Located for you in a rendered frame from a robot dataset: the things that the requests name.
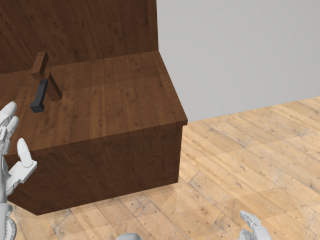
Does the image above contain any right robot hand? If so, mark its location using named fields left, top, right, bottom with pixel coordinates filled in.
left=236, top=210, right=272, bottom=240

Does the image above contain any robot left forearm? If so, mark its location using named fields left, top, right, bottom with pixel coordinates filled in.
left=0, top=203, right=17, bottom=240

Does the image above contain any tap lever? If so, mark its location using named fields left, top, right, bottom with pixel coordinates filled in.
left=30, top=79, right=48, bottom=113

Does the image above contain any counter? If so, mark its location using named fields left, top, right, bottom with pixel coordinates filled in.
left=0, top=0, right=188, bottom=216

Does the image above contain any left robot hand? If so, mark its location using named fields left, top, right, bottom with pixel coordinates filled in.
left=0, top=101, right=37, bottom=204

